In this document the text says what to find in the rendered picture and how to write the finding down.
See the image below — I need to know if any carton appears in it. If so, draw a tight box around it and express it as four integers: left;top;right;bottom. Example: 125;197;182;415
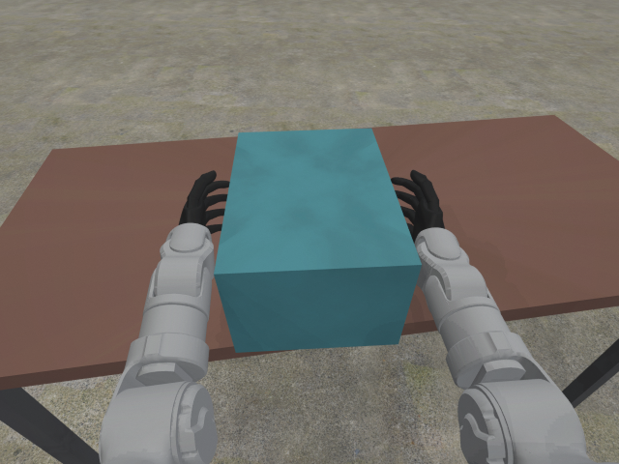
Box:
214;129;422;353

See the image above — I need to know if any right robot forearm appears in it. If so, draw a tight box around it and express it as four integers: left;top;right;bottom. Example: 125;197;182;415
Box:
414;227;586;450

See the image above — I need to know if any table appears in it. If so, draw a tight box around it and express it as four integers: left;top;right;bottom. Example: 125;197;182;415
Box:
0;115;619;464

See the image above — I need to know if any left robot hand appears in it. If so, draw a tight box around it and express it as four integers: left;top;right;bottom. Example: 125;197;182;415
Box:
179;170;230;234

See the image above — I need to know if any left robot forearm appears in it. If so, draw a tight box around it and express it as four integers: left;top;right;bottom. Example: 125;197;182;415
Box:
99;223;215;464

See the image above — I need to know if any robot left upper arm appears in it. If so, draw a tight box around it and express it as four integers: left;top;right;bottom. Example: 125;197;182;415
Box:
101;381;218;464

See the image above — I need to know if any right robot hand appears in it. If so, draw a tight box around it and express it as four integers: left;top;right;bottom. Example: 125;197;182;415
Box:
391;170;445;243

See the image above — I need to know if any robot right upper arm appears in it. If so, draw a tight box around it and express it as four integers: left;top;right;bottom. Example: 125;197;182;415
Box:
457;379;619;464

